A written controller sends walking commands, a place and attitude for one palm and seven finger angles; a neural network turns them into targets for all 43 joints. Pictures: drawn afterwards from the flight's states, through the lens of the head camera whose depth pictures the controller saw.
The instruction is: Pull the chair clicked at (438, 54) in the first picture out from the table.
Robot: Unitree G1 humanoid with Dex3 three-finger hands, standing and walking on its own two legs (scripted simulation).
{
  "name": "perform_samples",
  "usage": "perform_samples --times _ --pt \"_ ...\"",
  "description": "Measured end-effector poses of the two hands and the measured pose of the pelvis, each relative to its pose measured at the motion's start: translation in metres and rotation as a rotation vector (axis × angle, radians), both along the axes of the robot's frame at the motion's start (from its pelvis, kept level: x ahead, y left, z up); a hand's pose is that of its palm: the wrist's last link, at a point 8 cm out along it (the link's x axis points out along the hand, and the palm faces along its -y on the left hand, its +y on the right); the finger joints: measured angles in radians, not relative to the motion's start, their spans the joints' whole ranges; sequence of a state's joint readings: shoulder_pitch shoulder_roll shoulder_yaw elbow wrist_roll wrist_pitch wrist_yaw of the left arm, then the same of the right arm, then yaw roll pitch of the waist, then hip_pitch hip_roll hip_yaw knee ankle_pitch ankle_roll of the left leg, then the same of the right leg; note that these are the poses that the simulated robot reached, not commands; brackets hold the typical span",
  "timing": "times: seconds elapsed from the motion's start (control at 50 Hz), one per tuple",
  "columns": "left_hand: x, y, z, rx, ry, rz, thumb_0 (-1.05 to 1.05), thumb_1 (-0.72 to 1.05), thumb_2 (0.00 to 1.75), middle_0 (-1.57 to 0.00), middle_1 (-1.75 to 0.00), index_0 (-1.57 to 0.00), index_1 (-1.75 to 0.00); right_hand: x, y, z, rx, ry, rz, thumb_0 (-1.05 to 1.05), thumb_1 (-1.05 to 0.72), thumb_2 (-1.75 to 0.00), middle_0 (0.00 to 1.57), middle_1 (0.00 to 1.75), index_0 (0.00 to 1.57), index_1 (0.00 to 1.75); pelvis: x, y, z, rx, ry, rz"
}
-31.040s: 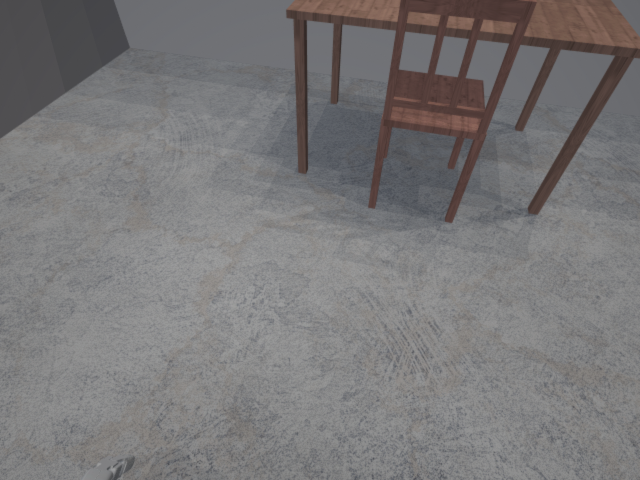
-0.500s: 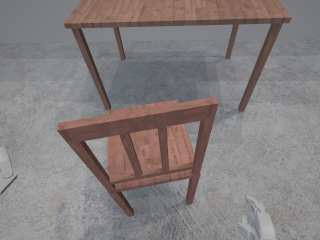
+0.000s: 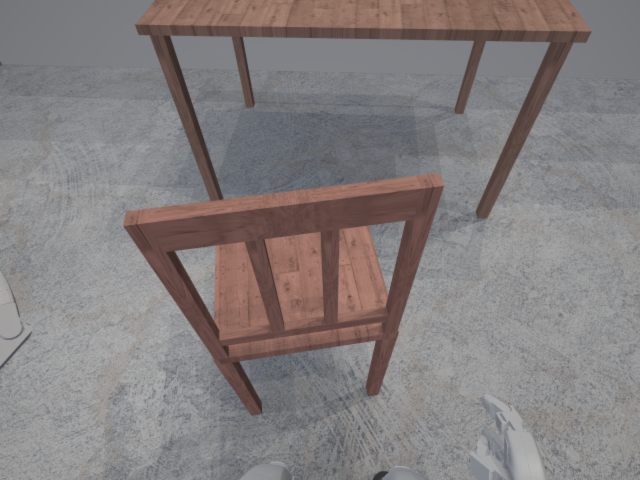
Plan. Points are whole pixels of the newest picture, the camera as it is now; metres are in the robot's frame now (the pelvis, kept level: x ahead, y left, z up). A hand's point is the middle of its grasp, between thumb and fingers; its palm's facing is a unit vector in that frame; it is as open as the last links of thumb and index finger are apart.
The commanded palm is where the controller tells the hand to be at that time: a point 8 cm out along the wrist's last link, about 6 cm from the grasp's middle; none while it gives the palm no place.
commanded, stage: step back with the hand held close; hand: left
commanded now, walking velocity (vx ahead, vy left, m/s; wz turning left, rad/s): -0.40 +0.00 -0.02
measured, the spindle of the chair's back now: (267, 289) +0.39 +0.12 -0.07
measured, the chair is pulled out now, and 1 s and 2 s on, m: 0.62 0.62 0.62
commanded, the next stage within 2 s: stop stepping back and stand still in 0.66 s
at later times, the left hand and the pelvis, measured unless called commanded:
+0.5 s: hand (27, 385) +0.17 +0.24 +0.17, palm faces +0.31 -0.74 -0.60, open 7.4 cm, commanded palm +0.09 +0.29 +0.19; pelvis -0.04 -0.02 +0.02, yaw +1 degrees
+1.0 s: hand out of the picture +0.04 +0.22 +0.15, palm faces +0.34 -0.79 -0.51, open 7.4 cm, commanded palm -0.02 +0.26 +0.19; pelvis -0.17 -0.03 +0.01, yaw -1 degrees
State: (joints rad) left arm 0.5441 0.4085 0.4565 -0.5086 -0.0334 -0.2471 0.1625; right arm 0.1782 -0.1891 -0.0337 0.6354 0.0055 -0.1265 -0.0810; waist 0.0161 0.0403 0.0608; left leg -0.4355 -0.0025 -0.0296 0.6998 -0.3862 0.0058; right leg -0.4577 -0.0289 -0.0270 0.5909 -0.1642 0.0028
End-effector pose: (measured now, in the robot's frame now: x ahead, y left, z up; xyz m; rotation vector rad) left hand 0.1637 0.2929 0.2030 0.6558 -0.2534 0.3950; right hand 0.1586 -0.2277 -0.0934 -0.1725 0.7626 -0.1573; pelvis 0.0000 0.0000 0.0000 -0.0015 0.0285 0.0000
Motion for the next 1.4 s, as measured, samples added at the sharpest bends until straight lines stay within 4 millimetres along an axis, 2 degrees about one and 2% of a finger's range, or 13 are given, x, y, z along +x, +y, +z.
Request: perform_samples --times 0.2,0.38,0.48,0.58,0.7,0.8,0.88,1.0,1.1,1.16,1.24,1.32,1.4 --pt "-0.004 0.001 -0.002 0.013 0.016 -0.035 0.01 0.88 0.90 -0.22 -0.30 -0.21 -0.30 -0.014 -0.009 0.010 -0.047 0.017 -0.031 0.01 -0.91 -0.90 0.20 0.30 0.20 0.30 -0.008 -0.004 0.004 -0.013 0.018 0.013" --pt "-0.015 -0.030 0.014 0.044 0.020 -0.104 0.01 0.89 0.90 -0.21 -0.30 -0.21 -0.30 -0.025 -0.020 0.005 0.003 0.032 -0.008 0.01 -0.91 -0.90 0.20 0.30 0.20 0.30 -0.026 -0.020 0.012 -0.017 0.027 0.005" --pt "-0.030 -0.020 -0.001 0.023 0.109 -0.078 0.01 0.89 0.90 -0.22 -0.30 -0.22 -0.30 -0.033 -0.028 0.020 -0.036 0.030 -0.044 0.01 -0.91 -0.90 0.20 0.30 0.20 0.30 -0.040 -0.018 0.018 0.031 0.044 0.017" --pt "-0.056 -0.011 -0.011 0.031 0.084 -0.101 0.01 0.89 0.90 -0.22 -0.30 -0.22 -0.30 -0.040 -0.025 0.023 -0.089 -0.019 -0.031 0.01 -0.91 -0.90 0.20 0.30 0.20 0.30 -0.065 -0.011 0.004 0.021 0.022 0.034" --pt "-0.089 -0.023 0.007 0.023 -0.010 -0.119 0.01 0.88 0.90 -0.22 -0.30 -0.22 -0.30 -0.073 -0.010 0.027 -0.033 -0.055 0.029 0.01 -0.91 -0.90 0.20 0.30 0.20 0.30 -0.096 -0.020 0.010 0.005 -0.022 0.000" --pt "-0.119 -0.040 0.031 0.139 -0.090 -0.126 0.01 0.89 0.90 -0.22 -0.30 -0.21 -0.30 -0.108 -0.013 0.010 0.041 -0.082 0.032 0.01 -0.91 -0.90 0.20 0.30 0.20 0.30 -0.122 -0.033 -0.001 -0.001 -0.043 -0.013" --pt "-0.137 -0.042 0.013 0.056 0.000 -0.090 0.01 0.89 0.90 -0.21 -0.30 -0.21 -0.30 -0.148 -0.029 -0.001 0.072 -0.025 -0.034 0.01 -0.91 -0.90 0.21 0.30 0.20 0.30 -0.146 -0.037 0.000 -0.012 -0.066 -0.019" --pt "-0.165 -0.033 -0.029 -0.106 0.126 -0.037 0.01 0.89 0.90 -0.21 -0.30 -0.21 -0.30 -0.215 -0.058 0.013 -0.031 0.047 -0.120 0.01 -0.91 -0.90 0.21 0.30 0.20 0.30 -0.165 -0.035 0.007 0.013 -0.058 -0.026" --pt "-0.188 -0.034 -0.020 -0.096 0.027 -0.097 0.01 0.89 0.90 -0.22 -0.30 -0.21 -0.30 -0.251 -0.069 0.029 -0.131 0.033 -0.127 0.02 -0.91 -0.90 0.20 0.30 0.20 0.30 -0.186 -0.029 0.006 0.010 -0.087 -0.031" --pt "-0.199 -0.032 0.004 -0.046 -0.038 -0.105 0.01 0.88 0.90 -0.22 -0.30 -0.22 -0.30 -0.261 -0.066 0.032 -0.102 0.001 -0.135 0.02 -0.91 -0.90 0.20 0.30 0.19 0.30 -0.190 -0.027 0.012 -0.014 -0.085 -0.010" --pt "-0.213 -0.021 0.025 0.039 -0.110 -0.060 0.01 0.88 0.90 -0.22 -0.30 -0.22 -0.30 -0.261 -0.055 0.021 -0.040 -0.014 -0.112 0.01 -0.91 -0.90 0.20 0.30 0.19 0.30 -0.196 -0.029 0.009 -0.016 -0.071 -0.006" --pt "-0.220 -0.008 0.004 -0.025 -0.061 -0.001 0.01 0.89 0.90 -0.21 -0.30 -0.21 -0.30 -0.259 -0.044 0.006 -0.002 0.004 -0.080 0.01 -0.91 -0.90 0.20 0.30 0.19 0.30 -0.208 -0.026 0.003 -0.045 -0.080 -0.006" --pt "-0.224 -0.005 -0.033 -0.184 0.013 0.018 0.01 0.89 0.90 -0.21 -0.30 -0.21 -0.30 -0.261 -0.032 0.013 -0.015 0.026 -0.055 0.02 -0.91 -0.90 0.20 0.30 0.20 0.30 -0.213 -0.020 0.006 -0.035 -0.086 -0.010"
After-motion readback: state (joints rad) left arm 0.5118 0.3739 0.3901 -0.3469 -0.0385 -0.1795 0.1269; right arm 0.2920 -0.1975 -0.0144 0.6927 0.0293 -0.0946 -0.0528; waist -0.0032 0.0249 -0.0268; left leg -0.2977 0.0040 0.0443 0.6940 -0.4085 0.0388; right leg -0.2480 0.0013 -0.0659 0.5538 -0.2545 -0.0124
